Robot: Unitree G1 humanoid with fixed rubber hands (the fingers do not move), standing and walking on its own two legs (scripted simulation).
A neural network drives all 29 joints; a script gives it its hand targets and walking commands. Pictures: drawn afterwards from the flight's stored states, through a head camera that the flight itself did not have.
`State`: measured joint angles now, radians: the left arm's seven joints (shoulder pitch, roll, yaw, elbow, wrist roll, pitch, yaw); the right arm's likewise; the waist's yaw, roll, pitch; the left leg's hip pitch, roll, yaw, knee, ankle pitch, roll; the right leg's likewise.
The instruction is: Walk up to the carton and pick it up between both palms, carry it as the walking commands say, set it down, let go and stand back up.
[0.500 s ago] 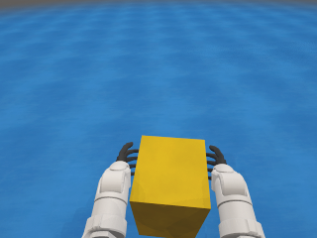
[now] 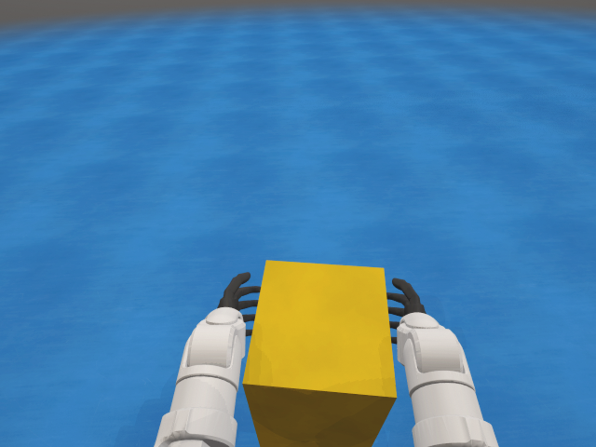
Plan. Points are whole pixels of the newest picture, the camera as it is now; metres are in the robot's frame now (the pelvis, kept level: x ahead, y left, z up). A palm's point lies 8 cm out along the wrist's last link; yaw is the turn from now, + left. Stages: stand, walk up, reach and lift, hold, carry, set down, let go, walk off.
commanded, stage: reach and lift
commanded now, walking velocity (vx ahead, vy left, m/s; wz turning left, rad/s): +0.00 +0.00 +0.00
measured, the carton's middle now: (317, 365) +0.29 +0.00 -0.03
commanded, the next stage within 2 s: hold in 0.38 s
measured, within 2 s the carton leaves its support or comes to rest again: neither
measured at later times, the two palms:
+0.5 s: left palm (229, 326) +0.29 +0.13 +0.06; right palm (417, 331) +0.29 -0.13 +0.05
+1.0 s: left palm (230, 328) +0.29 +0.13 +0.06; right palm (417, 331) +0.29 -0.13 +0.05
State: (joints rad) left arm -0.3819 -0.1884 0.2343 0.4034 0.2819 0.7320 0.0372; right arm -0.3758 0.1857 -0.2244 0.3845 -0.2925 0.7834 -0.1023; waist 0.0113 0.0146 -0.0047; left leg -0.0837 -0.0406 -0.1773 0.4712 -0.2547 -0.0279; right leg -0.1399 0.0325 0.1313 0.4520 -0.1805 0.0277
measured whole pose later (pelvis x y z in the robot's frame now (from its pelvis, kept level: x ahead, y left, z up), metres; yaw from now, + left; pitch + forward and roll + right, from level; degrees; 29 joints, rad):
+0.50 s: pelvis -0.01 +0.00 +0.00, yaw +0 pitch -8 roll +0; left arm -0.37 -0.19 0.23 0.40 0.28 0.74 0.03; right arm -0.38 0.19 -0.22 0.39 -0.29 0.79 -0.10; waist 0.00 0.02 -0.01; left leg -0.10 -0.04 -0.18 0.49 -0.25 -0.03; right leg -0.15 0.03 0.12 0.47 -0.18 0.02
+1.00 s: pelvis +0.00 +0.00 +0.00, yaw +1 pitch -8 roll +0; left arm -0.34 -0.17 0.20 0.37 0.27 0.76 0.04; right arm -0.35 0.18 -0.19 0.37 -0.28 0.80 -0.10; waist -0.01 0.02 -0.02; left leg -0.09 -0.04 -0.18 0.46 -0.25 -0.03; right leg -0.14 0.03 0.12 0.45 -0.18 0.02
